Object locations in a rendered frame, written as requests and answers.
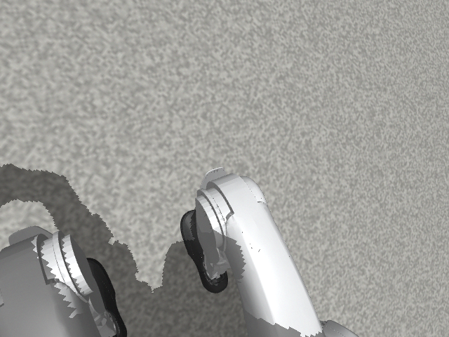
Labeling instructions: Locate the right robot foot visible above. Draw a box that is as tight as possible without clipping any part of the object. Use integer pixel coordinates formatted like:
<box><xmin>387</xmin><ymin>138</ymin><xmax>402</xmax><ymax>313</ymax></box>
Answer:
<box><xmin>180</xmin><ymin>210</ymin><xmax>228</xmax><ymax>293</ymax></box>

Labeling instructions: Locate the left robot foot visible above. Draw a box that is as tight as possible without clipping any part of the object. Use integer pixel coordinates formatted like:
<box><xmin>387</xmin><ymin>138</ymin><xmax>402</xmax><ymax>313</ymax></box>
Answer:
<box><xmin>87</xmin><ymin>258</ymin><xmax>127</xmax><ymax>337</ymax></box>

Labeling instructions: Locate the right robot hand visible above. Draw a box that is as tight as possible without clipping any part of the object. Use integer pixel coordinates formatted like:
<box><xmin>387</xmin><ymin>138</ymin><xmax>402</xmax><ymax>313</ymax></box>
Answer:
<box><xmin>319</xmin><ymin>320</ymin><xmax>359</xmax><ymax>337</ymax></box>

